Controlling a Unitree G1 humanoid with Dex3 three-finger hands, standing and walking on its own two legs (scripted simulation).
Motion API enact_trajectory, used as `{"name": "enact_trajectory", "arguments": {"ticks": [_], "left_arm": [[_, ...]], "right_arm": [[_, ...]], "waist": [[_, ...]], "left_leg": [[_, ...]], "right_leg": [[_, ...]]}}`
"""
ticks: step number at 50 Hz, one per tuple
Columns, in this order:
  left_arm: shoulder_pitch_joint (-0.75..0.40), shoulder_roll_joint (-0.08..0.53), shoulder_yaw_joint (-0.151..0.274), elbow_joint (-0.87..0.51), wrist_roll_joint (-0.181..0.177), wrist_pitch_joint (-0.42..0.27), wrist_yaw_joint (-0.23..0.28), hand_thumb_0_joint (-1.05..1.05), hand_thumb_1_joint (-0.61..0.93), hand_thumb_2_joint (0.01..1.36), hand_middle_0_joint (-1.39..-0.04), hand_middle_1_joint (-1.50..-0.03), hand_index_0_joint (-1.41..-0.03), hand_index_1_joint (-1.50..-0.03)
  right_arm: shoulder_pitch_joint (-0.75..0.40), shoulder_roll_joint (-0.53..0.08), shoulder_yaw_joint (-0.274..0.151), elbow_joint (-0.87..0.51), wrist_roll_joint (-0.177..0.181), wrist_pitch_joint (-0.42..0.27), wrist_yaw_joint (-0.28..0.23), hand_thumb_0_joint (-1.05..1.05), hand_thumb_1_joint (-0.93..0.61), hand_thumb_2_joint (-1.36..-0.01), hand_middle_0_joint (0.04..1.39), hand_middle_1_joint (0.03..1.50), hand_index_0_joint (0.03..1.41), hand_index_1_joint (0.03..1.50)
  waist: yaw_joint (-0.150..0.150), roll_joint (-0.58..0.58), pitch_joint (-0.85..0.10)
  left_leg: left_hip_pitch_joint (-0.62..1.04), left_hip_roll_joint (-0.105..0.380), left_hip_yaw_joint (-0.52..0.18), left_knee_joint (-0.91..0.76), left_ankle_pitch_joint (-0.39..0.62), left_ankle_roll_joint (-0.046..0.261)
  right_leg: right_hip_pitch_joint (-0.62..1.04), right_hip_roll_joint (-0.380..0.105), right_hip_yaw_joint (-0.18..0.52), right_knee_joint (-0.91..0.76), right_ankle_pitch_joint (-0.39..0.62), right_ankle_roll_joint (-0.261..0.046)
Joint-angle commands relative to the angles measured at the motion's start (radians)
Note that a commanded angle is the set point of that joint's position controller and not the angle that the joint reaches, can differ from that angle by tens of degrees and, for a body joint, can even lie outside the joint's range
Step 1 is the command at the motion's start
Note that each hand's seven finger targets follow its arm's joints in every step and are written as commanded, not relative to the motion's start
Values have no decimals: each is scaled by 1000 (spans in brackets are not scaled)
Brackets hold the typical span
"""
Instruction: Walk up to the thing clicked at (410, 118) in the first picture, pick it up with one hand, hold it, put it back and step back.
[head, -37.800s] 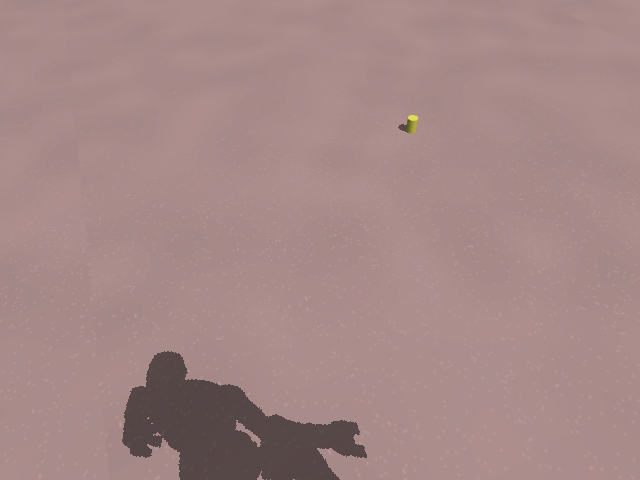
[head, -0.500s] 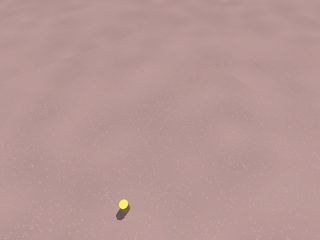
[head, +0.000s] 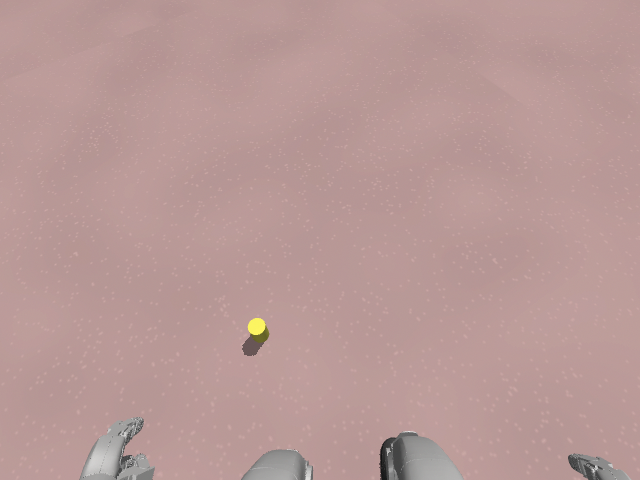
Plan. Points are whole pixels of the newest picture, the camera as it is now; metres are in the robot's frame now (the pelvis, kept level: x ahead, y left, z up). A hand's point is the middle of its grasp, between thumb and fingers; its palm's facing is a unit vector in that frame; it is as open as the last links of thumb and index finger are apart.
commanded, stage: step back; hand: left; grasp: from above
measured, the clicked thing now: (258, 330) +0.52 +0.23 -0.72
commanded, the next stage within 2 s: none
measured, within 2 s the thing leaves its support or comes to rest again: neither
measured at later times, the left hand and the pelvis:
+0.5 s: hand out of the picture +0.02 +0.28 -0.14, palm faces -0.10 -0.91 -0.40, open 7.4 cm; pelvis -0.10 +0.03 +0.00, yaw -4 degrees
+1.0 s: hand out of the picture -0.12 +0.33 -0.15, palm faces -0.05 -0.94 -0.34, open 7.4 cm; pelvis -0.24 +0.07 +0.01, yaw -4 degrees
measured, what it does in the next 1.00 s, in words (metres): walks backwards: left foot, then right foot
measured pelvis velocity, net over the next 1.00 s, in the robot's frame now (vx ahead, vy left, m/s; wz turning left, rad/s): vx -0.24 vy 0.07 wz -0.07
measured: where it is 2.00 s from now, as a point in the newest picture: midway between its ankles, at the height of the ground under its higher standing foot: outside the picture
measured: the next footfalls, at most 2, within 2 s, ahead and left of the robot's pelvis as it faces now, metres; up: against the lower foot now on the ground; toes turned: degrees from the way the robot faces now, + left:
left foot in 0.04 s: -0.03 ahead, +0.12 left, +0.00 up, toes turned -2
right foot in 0.42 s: -0.04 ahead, -0.08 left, +0.00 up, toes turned +0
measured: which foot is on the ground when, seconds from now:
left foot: up 0.00-0.02, down 0.04-0.46, up 0.48-0.78, down 0.80-1.00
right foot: down 0.00-0.06, up 0.08-0.40, down 0.42-0.82, up 0.84-1.00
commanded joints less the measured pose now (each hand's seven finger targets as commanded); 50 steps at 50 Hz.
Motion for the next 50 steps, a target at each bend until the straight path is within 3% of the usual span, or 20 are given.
{"name": "enact_trajectory", "arguments": {"ticks": [1,2,4,5,6,9,17,20,22,24,25,29,36,39,40,41,42,43,46,50], "left_arm": [[2,260,72,-98,-25,0,20,0,900,900,-200,-300,-200,-300],[20,249,67,-101,-38,9,14,0,900,900,-200,-300,-200,-300],[61,166,49,-110,-47,17,23,0,900,900,-200,-300,-200,-300],[-10,194,62,-128,-29,12,38,0,900,900,-200,-300,-200,-300],[-61,213,64,-123,-21,9,40,0,900,900,-200,-300,-200,-300],[64,188,61,-97,-47,6,26,0,900,900,-200,-300,-200,-300],[53,171,64,-128,-25,-24,13,0,900,900,-200,-300,-200,-300],[152,156,69,-86,-16,-31,11,0,900,900,-200,-300,-200,-300],[173,221,85,-82,-4,-45,15,0,900,900,-200,-300,-200,-300],[92,325,100,-127,-8,-42,12,0,900,900,-200,-300,-200,-300],[78,314,103,-145,-8,-46,13,0,900,900,-200,-300,-200,-300],[43,209,88,-175,-21,-32,18,0,900,900,-200,-300,-200,-300],[108,223,86,-200,-6,-5,14,0,900,900,-200,-300,-200,-300],[75,232,77,-215,-25,14,5,0,900,900,-200,-300,-200,-300],[79,198,67,-220,-26,20,2,0,900,900,-200,-300,-200,-300],[81,164,62,-223,-28,17,4,0,900,900,-200,-300,-200,-300],[15,218,91,-220,-12,17,21,0,900,900,-200,-300,-200,-300],[14,239,97,-210,-8,15,21,0,900,900,-200,-300,-200,-300],[164,211,96,-142,-36,21,4,0,900,900,-200,-300,-200,-300],[168,198,100,-146,-19,14,0,0,900,900,-200,-300,-200,-300]], "right_arm": [[114,-147,-41,-38,-33,-40,-30,0,-900,-900,200,300,200,300],[119,-155,-49,-35,-52,-48,-34,0,-900,-900,200,300,200,300],[51,-304,-82,-68,-75,-47,-34,0,-900,-900,200,300,200,300],[78,-351,-92,-84,-60,-47,-33,0,-900,-900,200,300,200,300],[60,-316,-89,-83,-51,-50,-38,0,-900,-900,200,300,200,300],[-40,-192,-52,-111,-49,-50,-59,0,-900,-900,200,300,200,300],[68,-200,-62,-120,-25,-45,-62,0,-900,-900,200,300,200,300],[8,-205,-60,-139,-14,-35,-53,0,-900,-900,200,300,200,300],[-9,-158,-42,-152,4,-35,-46,0,-900,-900,200,300,200,300],[-18,-142,-39,-152,0,-19,-56,0,-900,-900,200,300,200,300],[15,-177,-54,-135,-6,-15,-58,0,-900,-900,200,300,200,300],[72,-158,-35,-103,-4,-26,-53,0,-900,-900,200,300,200,300],[87,-144,-28,-130,-18,-43,-56,0,-900,-900,200,300,200,300],[162,-150,-46,-93,-35,-54,-50,0,-900,-900,200,300,200,300],[149,-199,-62,-103,-54,-57,-48,0,-900,-900,200,300,200,300],[95,-302,-82,-120,-65,-56,-43,0,-900,-900,200,300,200,300],[60,-358,-93,-141,-52,-55,-39,0,-900,-900,200,300,200,300],[0,-342,-91,-154,-54,-65,-44,0,-900,-900,200,300,200,300],[-109,-216,-54,-174,-64,-75,-50,0,-900,-900,200,300,200,300],[23,-179,-57,-155,-42,-78,-52,0,-900,-900,200,300,200,300]], "waist": [[-9,-155,-268],[-9,-101,-262],[32,216,-213],[-56,269,-207],[-63,231,-181],[39,168,-181],[-35,138,-203],[10,128,-229],[17,-29,-280],[47,-291,-194],[30,-244,-152],[9,-103,-184],[40,-220,-252],[-8,-185,-263],[-9,-51,-246],[-3,204,-190],[-51,208,-144],[-32,190,-102],[81,114,-94],[16,129,-158]], "left_leg": [[38,51,43,-549,204,11],[149,82,9,-623,393,11],[320,336,-334,-561,834,94],[206,434,-396,-562,869,213],[152,426,-394,-583,813,241],[315,245,-108,-473,984,98],[372,284,-129,-401,848,191],[253,261,-104,-332,707,154],[85,171,-59,-228,475,77],[-38,-27,-22,130,-155,-3],[-20,2,-98,233,-169,-17],[-63,-64,-88,270,-40,-21],[-42,26,28,-231,-11,-33],[150,30,55,-557,297,0],[202,156,-147,-587,267,40],[222,375,-443,-675,319,136],[-24,506,-532,-708,281,282],[-115,510,-541,-720,271,304],[17,277,-172,-630,431,154],[264,268,-160,-552,570,173]], "right_leg": [[359,-164,177,3,405,-157],[246,-114,136,78,346,-116],[-171,174,69,306,-397,-33],[-120,164,170,417,-478,-12],[-95,157,212,506,-438,-16],[-193,184,202,552,-249,-42],[-41,108,74,143,-239,-9],[162,96,18,-163,-25,-38],[337,-13,212,-188,325,-84],[173,-327,578,-267,440,-341],[110,-337,602,-259,435,-360],[184,-146,264,-189,474,-235],[370,-133,248,-137,364,-206],[234,-87,225,-40,221,-128],[56,-18,194,46,31,-76],[-163,168,110,260,-321,-33],[-61,175,187,476,-447,-9],[-23,159,238,608,-408,-15],[-110,205,260,707,-223,-25],[-169,183,224,631,-216,28]]}}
